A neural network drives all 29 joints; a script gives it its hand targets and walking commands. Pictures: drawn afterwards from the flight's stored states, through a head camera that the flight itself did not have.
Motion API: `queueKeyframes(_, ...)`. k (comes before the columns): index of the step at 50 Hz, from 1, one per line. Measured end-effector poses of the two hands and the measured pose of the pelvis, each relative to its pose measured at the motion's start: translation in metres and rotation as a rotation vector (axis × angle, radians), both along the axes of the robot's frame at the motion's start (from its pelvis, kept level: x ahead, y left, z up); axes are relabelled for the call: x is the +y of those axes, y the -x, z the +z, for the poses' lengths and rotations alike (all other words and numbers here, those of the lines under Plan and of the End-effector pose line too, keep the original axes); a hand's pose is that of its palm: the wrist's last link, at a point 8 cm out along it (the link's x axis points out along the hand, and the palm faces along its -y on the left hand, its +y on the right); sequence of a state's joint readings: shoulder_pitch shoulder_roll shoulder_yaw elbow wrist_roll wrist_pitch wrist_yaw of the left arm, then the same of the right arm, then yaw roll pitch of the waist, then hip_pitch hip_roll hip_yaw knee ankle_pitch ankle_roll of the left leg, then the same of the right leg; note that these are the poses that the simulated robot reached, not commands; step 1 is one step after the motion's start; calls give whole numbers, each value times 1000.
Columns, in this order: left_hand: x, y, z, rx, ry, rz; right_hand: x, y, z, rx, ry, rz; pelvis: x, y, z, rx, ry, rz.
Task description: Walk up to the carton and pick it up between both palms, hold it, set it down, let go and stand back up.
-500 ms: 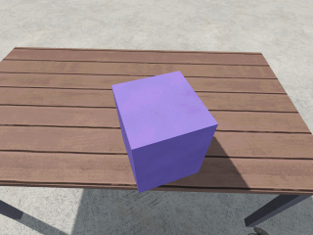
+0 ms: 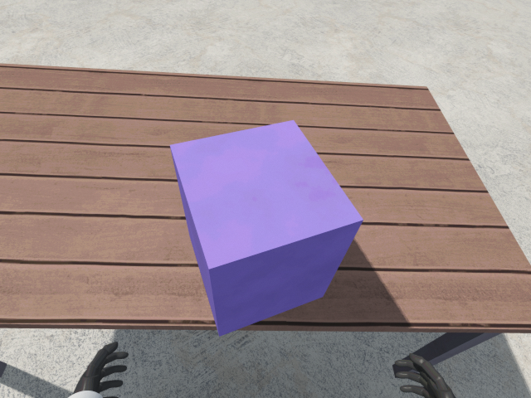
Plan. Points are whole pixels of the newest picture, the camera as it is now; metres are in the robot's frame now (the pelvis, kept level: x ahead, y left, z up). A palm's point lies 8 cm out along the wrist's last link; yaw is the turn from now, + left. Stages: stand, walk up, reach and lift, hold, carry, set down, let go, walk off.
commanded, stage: reach and lift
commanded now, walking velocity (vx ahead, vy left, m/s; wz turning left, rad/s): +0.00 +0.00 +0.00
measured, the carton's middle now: (255, 230) +0.39 +0.01 +0.02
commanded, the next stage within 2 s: none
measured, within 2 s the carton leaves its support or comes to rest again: neither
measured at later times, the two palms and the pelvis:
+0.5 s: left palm out of the picture +0.13 +0.24 -0.06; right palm (450, 397) +0.14 -0.27 -0.05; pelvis +0.00 +0.00 +0.02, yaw +0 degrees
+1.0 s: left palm (109, 395) +0.16 +0.20 -0.03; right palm (449, 386) +0.16 -0.26 -0.03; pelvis -0.01 +0.00 +0.02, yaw +0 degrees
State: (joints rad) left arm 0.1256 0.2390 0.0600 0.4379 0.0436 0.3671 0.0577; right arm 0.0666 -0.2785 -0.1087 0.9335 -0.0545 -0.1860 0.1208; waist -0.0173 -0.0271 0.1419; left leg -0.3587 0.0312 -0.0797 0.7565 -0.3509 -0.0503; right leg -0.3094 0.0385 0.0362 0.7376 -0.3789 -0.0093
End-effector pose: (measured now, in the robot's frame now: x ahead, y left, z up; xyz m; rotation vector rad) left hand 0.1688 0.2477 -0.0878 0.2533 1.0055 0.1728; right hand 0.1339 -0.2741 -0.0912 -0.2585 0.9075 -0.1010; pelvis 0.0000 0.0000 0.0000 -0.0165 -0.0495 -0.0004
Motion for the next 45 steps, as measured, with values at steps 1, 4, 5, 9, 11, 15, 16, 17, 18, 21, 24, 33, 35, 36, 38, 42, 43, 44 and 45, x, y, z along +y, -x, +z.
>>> queueKeyframes(1,-2,-1,1,-2,0,2,-2,0,2,-1,0,1,-1,-1,2,2,0,0)
queueKeyframes(4,-4,-4,6,-17,-7,4,-8,-1,7,-11,7,17,-3,-4,5,11,-3,0)
queueKeyframes(5,-5,-5,7,-25,-10,6,-9,-1,9,-16,8,22,-4,-4,7,15,-3,0)
queueKeyframes(9,-4,-4,14,-68,-14,13,-9,-6,16,-43,6,55,-6,-4,11,25,-5,0)
queueKeyframes(11,-4,-2,17,-95,-14,18,-5,-8,20,-67,1,77,-6,-3,13,27,-5,0)
queueKeyframes(15,-3,8,22,-134,-13,33,0,-13,27,-106,-16,103,-6,-1,16,25,-4,1)
queueKeyframes(16,-4,11,23,-144,-12,40,1,-14,29,-115,-20,108,-5,0,17,24,-3,1)
queueKeyframes(17,-4,14,23,-154,-10,47,2,-14,31,-123,-23,113,-5,0,18,21,-3,1)
queueKeyframes(18,-5,17,24,-163,-7,54,3,-15,32,-131,-26,117,-5,1,18,18,-2,1)
queueKeyframes(21,-6,26,25,-181,2,73,5,-14,36,-145,-32,125,-4,2,19,9,0,1)
queueKeyframes(24,-9,33,26,-199,8,87,7,-11,39,-156,-42,125,-3,4,20,0,1,1)
queueKeyframes(33,-25,30,31,-286,34,88,12,-1,41,-174,-85,101,-1,9,20,-10,3,1)
queueKeyframes(35,-29,27,34,-313,45,94,13,-2,42,-189,-96,99,-2,9,20,-10,3,1)
queueKeyframes(36,-31,25,36,-325,50,97,13,-3,43,-198,-102,95,-2,8,20,-10,3,1)
queueKeyframes(38,-35,23,38,-343,56,104,14,-6,45,-215,-109,92,-2,8,20,-10,3,1)
queueKeyframes(42,-41,19,41,-369,66,112,15,-12,50,-250,-122,87,-2,8,20,-8,2,1)
queueKeyframes(43,-42,17,43,-380,67,114,15,-14,51,-260,-125,85,-2,7,20,-8,2,1)
queueKeyframes(44,-43,16,44,-392,68,115,15,-15,52,-269,-127,84,-2,7,20,-8,2,1)
queueKeyframes(45,-44,14,46,-405,68,118,15,-17,54,-280,-130,85,-2,7,20,-8,2,1)
